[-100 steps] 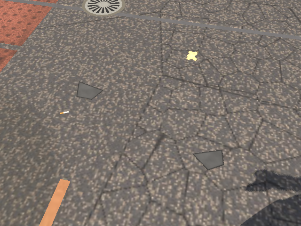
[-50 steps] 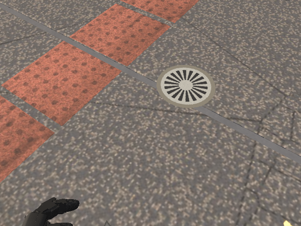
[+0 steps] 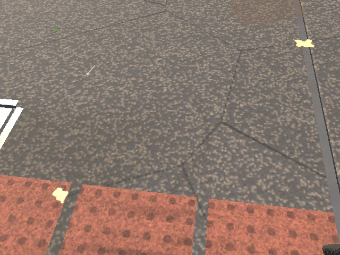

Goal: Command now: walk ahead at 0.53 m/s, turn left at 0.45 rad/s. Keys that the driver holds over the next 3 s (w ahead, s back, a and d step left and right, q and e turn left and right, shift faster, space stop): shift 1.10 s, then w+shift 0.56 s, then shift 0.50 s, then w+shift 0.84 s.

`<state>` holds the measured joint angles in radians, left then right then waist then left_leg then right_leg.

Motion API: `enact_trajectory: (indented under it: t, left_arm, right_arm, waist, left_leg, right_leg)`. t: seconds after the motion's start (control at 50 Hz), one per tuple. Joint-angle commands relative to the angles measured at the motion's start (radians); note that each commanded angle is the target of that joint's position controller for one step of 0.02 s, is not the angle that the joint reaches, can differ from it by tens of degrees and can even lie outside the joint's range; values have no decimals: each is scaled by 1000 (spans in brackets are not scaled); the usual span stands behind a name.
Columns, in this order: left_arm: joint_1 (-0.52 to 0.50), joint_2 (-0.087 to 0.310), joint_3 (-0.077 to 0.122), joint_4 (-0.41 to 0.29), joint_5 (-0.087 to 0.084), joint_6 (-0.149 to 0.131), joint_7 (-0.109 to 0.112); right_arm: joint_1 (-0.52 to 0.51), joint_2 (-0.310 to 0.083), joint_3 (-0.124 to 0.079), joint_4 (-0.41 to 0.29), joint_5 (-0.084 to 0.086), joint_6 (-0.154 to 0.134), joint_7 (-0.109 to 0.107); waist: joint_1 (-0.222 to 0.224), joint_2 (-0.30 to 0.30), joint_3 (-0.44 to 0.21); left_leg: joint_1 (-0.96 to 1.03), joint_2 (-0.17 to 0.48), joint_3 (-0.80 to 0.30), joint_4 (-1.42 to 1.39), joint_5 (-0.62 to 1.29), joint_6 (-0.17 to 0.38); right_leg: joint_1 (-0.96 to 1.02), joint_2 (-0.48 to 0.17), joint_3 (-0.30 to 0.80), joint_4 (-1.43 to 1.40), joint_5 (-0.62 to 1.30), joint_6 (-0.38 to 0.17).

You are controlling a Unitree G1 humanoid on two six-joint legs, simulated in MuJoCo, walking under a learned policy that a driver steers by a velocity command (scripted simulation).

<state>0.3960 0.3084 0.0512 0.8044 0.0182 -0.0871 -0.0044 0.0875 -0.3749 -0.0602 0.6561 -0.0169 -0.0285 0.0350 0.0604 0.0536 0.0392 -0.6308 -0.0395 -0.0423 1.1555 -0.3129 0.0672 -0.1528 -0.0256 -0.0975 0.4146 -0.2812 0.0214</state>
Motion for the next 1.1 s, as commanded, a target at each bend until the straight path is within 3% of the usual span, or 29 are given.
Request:
enact_trajectory:
  t: [0.02, 0.06, 0.08, 0.12, 0.16, 0.18, 0.2, 0.22, 0.24, 0.26, 0.28, 0.3, 0.34, 0.4, 0.44, 0.48, 0.52, 0.54, 0.56, 0.58, 0.6, 0.62, 0.7, 0.82, 1.1]
  left_arm:
    - [-224, 124, 24, -114, -56, -39, 21]
    - [-159, 170, 38, -89, -51, -41, 36]
    - [-131, 195, 46, -75, -53, -43, 39]
    - [-130, 218, 55, -68, -60, -40, 42]
    - [-123, 198, 47, -66, -64, -23, 43]
    - [-94, 163, 32, -82, -39, -18, 44]
    - [109, 47, -10, -74, -1, -14, 22]
    - [150, 120, -8, -32, -34, -9, 3]
    - [39, 161, 6, -55, -51, 4, 3]
    - [-63, 155, 6, -77, -40, 15, 18]
    - [-102, 143, 7, -76, -28, 30, 35]
    - [-86, 140, 9, -76, -24, 47, 44]
    - [-52, 102, 3, -70, -22, 66, 50]
    - [-93, 44, -14, -67, -12, 74, 54]
    - [-136, 45, -14, -65, -16, 83, 51]
    - [-174, 44, -14, -66, -15, 90, 47]
    - [-189, 30, -16, -64, 5, 90, 39]
    - [-201, 57, -14, -77, 20, 88, 37]
    - [-240, 134, 2, -93, 22, 88, 37]
    - [-255, 111, 4, -78, 20, 83, 32]
    - [-278, 60, -11, -81, 17, 74, 26]
    - [-284, 45, -16, -75, 17, 66, 23]
    - [-237, 45, -16, -46, 0, 40, 23]
    - [-217, 36, -16, -12, -7, 42, 24]
    - [-204, 30, -12, 86, -10, 51, 21]
  right_arm:
    - [31, 33, 28, -65, 75, -25, 3]
    - [-45, 45, 32, -74, 35, -42, 23]
    - [-55, 35, 26, -78, 27, -42, 31]
    - [-2, -12, 6, -61, 11, -40, 31]
    - [163, -57, -26, -5, 2, -36, 16]
    - [226, -125, -44, 6, -4, -29, -3]
    - [176, -153, -24, -20, -33, -25, -19]
    - [198, -77, -10, -22, -21, -22, -8]
    - [125, -53, -7, -32, 4, -19, -2]
    - [57, -15, 3, -25, 30, -19, -1]
    - [25, 8, 12, -22, 31, -20, -4]
    - [1, 3, 10, -14, 16, -20, -6]
    - [-23, -7, 2, 2, -8, -18, -9]
    - [-20, 2, -2, 30, -8, -12, -25]
    - [-9, 5, -3, 48, -5, -1, -33]
    - [-13, 17, 2, 62, 0, 8, -35]
    - [9, 55, 15, 84, 6, 12, -34]
    - [54, 78, 23, 104, 1, 10, -34]
    - [122, 62, 13, 118, 1, 8, -34]
    - [115, 61, 11, 122, 3, 11, -41]
    - [79, 46, 6, 121, 0, 17, -46]
    - [66, 47, 2, 124, 2, 23, -51]
    - [80, 48, -4, 154, 7, 34, -57]
    - [74, 56, -10, 205, 14, 39, -64]
    - [46, 44, -15, 332, 19, 51, -83]
  waist:
    - [-98, -189, -19]
    - [-68, -148, -58]
    - [-70, -155, -71]
    - [-109, -159, -88]
    - [-195, -125, -163]
    - [-209, -3, -215]
    - [-66, 224, -385]
    - [-113, 129, -582]
    - [-108, 40, -440]
    - [-92, -34, -296]
    - [-72, -63, -224]
    - [-34, -47, -192]
    - [2, 11, -185]
    - [-10, 27, -224]
    - [-26, 33, -227]
    - [-27, 37, -187]
    - [-15, 25, -140]
    - [-28, -15, -117]
    - [-87, -127, -78]
    - [-92, -203, -71]
    - [-84, -184, -42]
    - [-82, -176, -33]
    - [-66, -115, -61]
    - [-56, -65, -83]
    - [-57, -59, -54]
  left_leg:
    - [1, 55, -13, -300, 146, -33]
    - [212, 22, 36, -500, 360, -33]
    - [271, 10, 34, -533, 401, -24]
    - [340, -17, 39, -579, 381, 12]
    - [561, -36, 48, -679, 486, 58]
    - [739, 83, -85, -658, 848, 106]
    - [996, 386, -440, -541, 1403, 308]
    - [1001, 435, -553, -602, 1227, 390]
    - [863, 363, -453, -654, 1017, 346]
    - [714, 305, -376, -697, 862, 284]
    - [579, 277, -342, -731, 797, 252]
    - [449, 259, -312, -765, 768, 235]
    - [305, 230, -244, -802, 770, 226]
    - [275, 199, -172, -807, 724, 205]
    - [267, 195, -172, -823, 530, 189]
    - [236, 181, -180, -829, 281, 161]
    - [198, 136, -175, -807, 43, 93]
    - [173, 103, -165, -774, -54, 38]
    - [164, 34, -102, -737, -126, -5]
    - [295, 11, -44, -709, -46, -32]
    - [356, 17, -47, -691, 23, -43]
    - [377, 24, -52, -683, 60, -36]
    - [398, 44, -77, -679, 173, -17]
    - [445, 52, -81, -665, 282, -27]
    - [482, 61, -79, -689, 305, -40]
  right_leg:
    - [10, -188, 100, -161, 739, -139]
    - [-45, -164, 41, -181, 709, -123]
    - [-33, -178, 40, -177, 722, -123]
    - [24, -185, 23, -86, 847, -113]
    - [9, -141, -13, 178, 857, -71]
    - [-138, -68, -27, 478, 496, -25]
    - [-390, 46, 51, 893, -435, 29]
    - [-386, 28, 243, 981, -429, 23]
    - [-425, -13, 216, 945, -376, 29]
    - [-460, -45, 183, 861, -305, 38]
    - [-430, -63, 178, 808, -265, 50]
    - [-349, -73, 180, 759, -230, 58]
    - [-235, -65, 156, 662, -205, 64]
    - [-151, -56, 139, 465, -100, 59]
    - [-104, -46, 137, 383, -14, 52]
    - [-58, -33, 129, 277, 40, 36]
    - [23, -17, 114, 104, 118, 6]
    - [53, -78, 179, 45, 183, -21]
    - [-1, -145, 227, 37, 170, -63]
    - [-157, -139, 243, -20, -49, -87]
    - [-219, -107, 231, -46, -146, -75]
    - [-235, -87, 211, -44, -138, -54]
    - [-159, -61, 176, 6, 45, -39]
    - [-119, -45, 161, 27, 158, -53]
    - [-89, -22, 142, -5, 180, -58]
